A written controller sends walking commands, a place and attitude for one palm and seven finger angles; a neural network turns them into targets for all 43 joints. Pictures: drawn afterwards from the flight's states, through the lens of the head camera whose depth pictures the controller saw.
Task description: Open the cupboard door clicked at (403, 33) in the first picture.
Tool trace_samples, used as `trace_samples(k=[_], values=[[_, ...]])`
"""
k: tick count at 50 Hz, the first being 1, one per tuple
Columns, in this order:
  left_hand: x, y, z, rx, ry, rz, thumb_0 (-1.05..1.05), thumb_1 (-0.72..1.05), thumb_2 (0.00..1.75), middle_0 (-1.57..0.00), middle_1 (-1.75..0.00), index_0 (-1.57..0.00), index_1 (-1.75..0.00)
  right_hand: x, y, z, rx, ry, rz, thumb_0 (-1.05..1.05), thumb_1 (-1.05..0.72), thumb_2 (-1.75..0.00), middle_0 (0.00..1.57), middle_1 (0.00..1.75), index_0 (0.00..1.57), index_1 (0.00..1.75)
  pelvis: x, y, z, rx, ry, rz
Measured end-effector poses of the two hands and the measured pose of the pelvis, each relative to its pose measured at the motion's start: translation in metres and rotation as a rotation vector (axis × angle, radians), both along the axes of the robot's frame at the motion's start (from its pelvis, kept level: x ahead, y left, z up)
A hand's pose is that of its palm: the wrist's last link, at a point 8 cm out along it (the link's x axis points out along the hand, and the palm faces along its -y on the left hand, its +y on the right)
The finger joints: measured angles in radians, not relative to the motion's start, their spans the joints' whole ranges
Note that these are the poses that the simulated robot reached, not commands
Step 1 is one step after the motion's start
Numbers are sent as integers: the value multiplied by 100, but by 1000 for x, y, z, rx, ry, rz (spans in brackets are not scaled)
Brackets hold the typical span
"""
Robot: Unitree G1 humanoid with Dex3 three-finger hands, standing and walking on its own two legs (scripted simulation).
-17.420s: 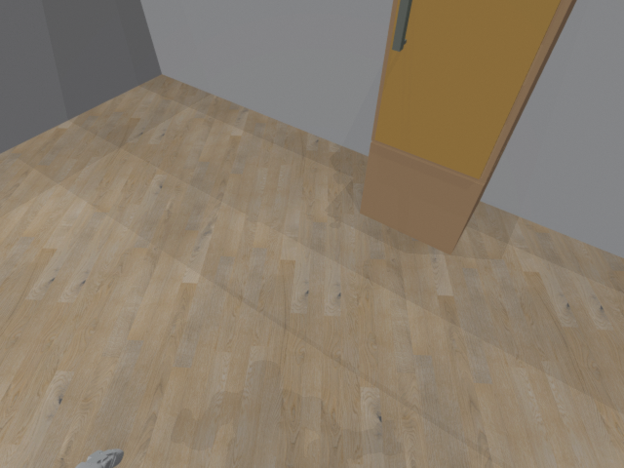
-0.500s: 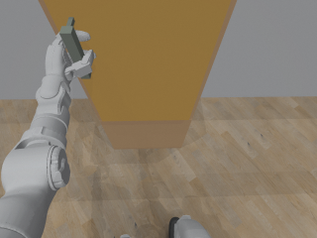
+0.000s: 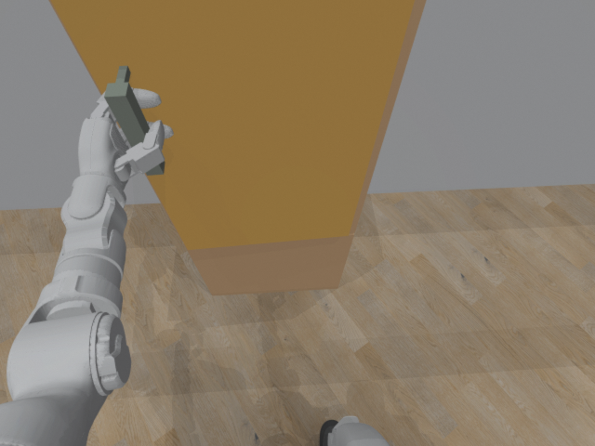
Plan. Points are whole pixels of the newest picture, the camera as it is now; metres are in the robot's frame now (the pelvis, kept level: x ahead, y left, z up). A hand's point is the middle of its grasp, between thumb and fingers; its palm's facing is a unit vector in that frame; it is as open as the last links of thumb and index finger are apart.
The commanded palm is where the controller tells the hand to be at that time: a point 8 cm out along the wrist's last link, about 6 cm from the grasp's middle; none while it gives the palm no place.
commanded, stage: pull the door open along its arc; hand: left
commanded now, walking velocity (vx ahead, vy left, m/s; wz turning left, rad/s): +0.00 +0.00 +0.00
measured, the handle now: (140, 123) +0.53 +0.18 +0.11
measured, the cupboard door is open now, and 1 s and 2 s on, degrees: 2 40 39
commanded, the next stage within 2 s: open thumb and fingers to let go in 0.88 s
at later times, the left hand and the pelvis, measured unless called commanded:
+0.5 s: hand (189, 232) +0.35 +0.10 +0.11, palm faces +0.33 -0.94 +0.03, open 6.2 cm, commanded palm +0.28 +0.15 +0.11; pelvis +0.01 -0.01 +0.02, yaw +1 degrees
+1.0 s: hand (242, 290) +0.28 +0.04 +0.11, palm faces +0.30 -0.95 -0.05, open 6.5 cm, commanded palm +0.24 +0.09 +0.11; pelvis +0.01 -0.03 +0.01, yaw +3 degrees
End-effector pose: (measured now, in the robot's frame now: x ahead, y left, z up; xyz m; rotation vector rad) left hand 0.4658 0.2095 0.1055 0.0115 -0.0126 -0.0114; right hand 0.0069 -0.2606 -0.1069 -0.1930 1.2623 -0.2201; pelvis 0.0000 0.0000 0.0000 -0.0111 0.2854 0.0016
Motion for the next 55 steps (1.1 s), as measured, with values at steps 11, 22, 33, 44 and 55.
trace_samples(k=[11,22,33,44,55], values=[[-73,-15,-2,-32,-30,6,1,68,71,-36,-135,-32,-135,68,11,9,52,-199,40,0,-91,-89,20,30,20,30,7,3,10,2,-61,-12],[-141,-57,2,-44,2,291,2,67,73,-35,-133,-34,-132,166,42,32,96,-416,185,1,-91,-89,20,30,20,30,6,-2,17,8,-160,13],[-185,-92,7,-19,43,387,3,68,75,-31,-131,-34,-132,198,56,42,115,-449,238,1,-90,-89,20,30,20,30,14,-11,19,7,-214,42],[-219,-116,10,16,62,283,3,64,69,-31,-130,-34,-133,192,45,33,164,-432,211,1,-90,-89,20,30,20,30,18,-20,15,7,-241,45],[-220,-122,9,30,44,386,3,61,76,-35,-130,-36,-132,188,33,26,134,-439,256,1,-91,-89,20,30,20,30,0,-34,11,24,-257,65]])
